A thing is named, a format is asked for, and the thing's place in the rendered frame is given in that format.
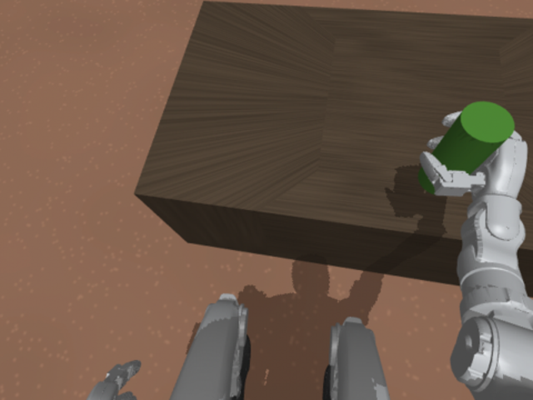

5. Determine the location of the right robot arm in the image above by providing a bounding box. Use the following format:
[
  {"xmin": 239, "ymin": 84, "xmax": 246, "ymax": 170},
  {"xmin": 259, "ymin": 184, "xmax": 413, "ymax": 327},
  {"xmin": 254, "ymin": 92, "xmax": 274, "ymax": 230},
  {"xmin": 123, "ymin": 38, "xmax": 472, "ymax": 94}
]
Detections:
[{"xmin": 451, "ymin": 194, "xmax": 533, "ymax": 400}]

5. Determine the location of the can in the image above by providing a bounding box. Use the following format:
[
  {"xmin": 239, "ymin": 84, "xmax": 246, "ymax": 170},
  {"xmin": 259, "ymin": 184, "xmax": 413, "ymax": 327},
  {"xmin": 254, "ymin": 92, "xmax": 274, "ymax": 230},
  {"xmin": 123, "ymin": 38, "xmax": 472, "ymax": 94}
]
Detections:
[{"xmin": 418, "ymin": 102, "xmax": 515, "ymax": 195}]

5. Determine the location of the left robot foot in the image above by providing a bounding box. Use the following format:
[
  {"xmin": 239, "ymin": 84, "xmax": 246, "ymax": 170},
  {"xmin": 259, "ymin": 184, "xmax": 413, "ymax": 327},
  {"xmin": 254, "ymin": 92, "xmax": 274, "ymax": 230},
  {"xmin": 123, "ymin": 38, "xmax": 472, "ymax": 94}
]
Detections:
[{"xmin": 230, "ymin": 336, "xmax": 251, "ymax": 400}]

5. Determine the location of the left robot hand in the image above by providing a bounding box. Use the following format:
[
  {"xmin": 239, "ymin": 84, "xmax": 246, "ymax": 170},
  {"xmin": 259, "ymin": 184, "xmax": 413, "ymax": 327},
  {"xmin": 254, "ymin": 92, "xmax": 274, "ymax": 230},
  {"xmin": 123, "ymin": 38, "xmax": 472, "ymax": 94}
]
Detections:
[{"xmin": 87, "ymin": 360, "xmax": 141, "ymax": 400}]

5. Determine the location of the right robot hand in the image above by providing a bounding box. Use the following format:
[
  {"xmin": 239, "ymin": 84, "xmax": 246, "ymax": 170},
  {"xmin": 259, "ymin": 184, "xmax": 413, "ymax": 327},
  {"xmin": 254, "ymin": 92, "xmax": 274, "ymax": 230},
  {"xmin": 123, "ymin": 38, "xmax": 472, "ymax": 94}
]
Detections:
[{"xmin": 420, "ymin": 111, "xmax": 528, "ymax": 202}]

